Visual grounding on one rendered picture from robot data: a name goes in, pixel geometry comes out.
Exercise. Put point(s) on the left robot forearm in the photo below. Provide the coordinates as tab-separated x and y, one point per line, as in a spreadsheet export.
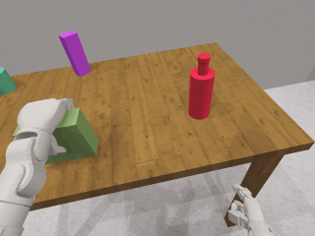
22	178

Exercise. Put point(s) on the robot left hand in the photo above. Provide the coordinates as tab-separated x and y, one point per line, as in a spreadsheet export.
45	115

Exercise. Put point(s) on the table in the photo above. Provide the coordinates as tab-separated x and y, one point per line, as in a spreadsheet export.
138	107

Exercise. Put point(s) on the robot right hand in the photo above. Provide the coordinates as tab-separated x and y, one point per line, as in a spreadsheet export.
250	210

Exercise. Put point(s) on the sponge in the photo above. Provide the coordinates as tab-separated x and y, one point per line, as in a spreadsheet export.
75	134

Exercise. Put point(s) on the right robot forearm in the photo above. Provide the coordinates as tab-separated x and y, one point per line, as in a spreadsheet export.
259	228

